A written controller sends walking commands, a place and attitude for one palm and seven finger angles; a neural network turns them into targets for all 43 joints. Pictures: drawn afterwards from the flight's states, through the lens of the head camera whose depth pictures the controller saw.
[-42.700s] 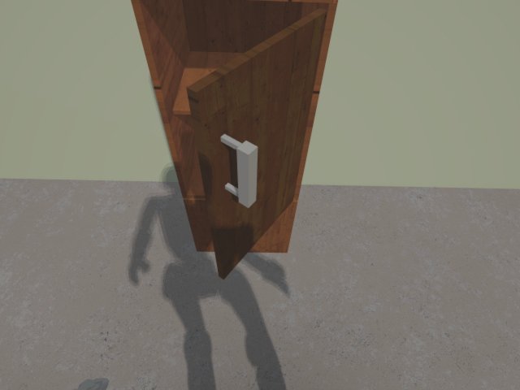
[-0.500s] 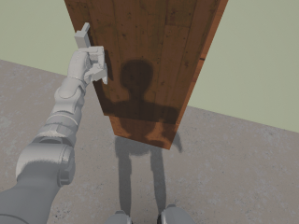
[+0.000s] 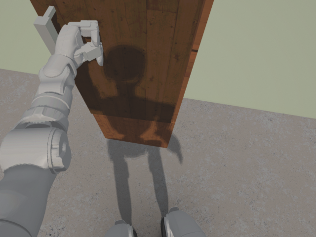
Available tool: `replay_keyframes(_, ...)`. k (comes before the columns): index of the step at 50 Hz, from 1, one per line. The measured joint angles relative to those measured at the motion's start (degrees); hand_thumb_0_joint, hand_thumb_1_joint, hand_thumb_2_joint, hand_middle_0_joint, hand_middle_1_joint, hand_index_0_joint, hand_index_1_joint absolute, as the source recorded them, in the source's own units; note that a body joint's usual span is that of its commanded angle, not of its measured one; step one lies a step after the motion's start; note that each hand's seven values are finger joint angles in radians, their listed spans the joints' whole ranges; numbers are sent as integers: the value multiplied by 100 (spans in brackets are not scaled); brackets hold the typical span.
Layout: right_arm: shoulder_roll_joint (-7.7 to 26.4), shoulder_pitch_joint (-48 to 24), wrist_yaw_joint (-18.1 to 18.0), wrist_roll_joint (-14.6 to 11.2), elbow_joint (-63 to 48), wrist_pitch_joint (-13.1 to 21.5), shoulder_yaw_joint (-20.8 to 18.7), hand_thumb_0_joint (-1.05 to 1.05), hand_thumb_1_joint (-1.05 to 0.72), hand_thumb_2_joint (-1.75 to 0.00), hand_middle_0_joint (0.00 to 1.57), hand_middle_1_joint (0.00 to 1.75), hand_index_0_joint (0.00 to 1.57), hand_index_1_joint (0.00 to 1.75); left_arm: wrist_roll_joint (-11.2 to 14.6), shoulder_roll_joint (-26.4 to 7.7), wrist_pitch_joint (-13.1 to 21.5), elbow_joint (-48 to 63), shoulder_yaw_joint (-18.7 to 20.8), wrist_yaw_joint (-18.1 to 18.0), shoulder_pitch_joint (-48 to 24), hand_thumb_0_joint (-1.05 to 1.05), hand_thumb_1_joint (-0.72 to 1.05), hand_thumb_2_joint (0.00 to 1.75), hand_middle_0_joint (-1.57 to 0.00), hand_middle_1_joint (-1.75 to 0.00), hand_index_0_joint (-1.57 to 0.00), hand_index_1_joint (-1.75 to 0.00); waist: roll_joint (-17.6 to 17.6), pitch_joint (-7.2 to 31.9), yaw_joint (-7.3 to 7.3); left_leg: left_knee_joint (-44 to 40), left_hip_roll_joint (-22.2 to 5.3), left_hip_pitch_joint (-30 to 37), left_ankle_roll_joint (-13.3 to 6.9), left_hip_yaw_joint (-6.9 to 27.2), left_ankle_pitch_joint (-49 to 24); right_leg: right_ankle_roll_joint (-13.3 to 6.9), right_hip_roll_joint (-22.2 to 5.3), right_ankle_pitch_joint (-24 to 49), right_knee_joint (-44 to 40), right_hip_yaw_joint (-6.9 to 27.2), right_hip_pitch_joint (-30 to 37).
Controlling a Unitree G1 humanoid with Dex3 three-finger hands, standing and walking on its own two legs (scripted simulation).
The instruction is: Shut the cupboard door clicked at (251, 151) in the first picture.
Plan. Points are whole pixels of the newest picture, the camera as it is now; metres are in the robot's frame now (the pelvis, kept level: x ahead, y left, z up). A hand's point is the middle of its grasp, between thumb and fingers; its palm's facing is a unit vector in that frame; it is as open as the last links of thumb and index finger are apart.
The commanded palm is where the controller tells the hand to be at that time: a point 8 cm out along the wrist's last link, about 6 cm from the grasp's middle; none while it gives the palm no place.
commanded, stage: push the door shut along its arc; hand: left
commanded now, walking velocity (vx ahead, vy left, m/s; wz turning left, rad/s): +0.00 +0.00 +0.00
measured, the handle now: (59, 41) +0.58 +0.15 +0.11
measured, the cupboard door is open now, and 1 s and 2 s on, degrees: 2 0 0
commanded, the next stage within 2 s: pull the fist back off the door in 0.44 s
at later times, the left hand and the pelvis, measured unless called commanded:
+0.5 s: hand (104, 46) +0.54 +0.05 +0.12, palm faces -0.38 -0.93 -0.03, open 3.2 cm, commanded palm +0.58 +0.06 +0.12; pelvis -0.02 -0.01 -0.02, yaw +2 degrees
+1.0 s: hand (117, 45) +0.54 +0.02 +0.12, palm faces +0.07 -0.99 -0.09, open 3.3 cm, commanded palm +0.52 +0.06 +0.12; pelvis -0.03 -0.01 -0.01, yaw +1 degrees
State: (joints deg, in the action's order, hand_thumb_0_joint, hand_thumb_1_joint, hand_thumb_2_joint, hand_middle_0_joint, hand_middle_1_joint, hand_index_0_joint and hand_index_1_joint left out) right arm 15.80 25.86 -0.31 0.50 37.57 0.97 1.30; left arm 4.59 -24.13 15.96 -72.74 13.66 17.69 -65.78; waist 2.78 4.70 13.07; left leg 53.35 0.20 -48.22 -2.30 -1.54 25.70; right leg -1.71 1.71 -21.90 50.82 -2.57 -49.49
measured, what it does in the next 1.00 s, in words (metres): stands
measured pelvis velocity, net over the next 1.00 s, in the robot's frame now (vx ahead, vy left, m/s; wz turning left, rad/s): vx -0.03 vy -0.01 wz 0.02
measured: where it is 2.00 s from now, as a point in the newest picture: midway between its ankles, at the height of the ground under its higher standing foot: outside the picture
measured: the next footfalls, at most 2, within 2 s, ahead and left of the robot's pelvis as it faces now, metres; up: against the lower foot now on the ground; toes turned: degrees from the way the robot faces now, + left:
none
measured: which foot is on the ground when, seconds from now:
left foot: down 0.00-1.00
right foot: down 0.00-1.00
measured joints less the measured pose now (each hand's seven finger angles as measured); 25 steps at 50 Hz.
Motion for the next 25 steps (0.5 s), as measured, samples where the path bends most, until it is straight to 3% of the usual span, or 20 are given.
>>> replay_keyframes(25, 38, -390, -95, 101, 353, 312, 3, 1, -90, -90, 20, 30, 20, 30, 84, -153, -338, -634, -713, 214, -1248, -1, 97, 105, -130, -150, -130, -150, -46, -32, 130, 562, 41, -815, 97, 358, 15, -115, -55, -68, 420, -370, -636)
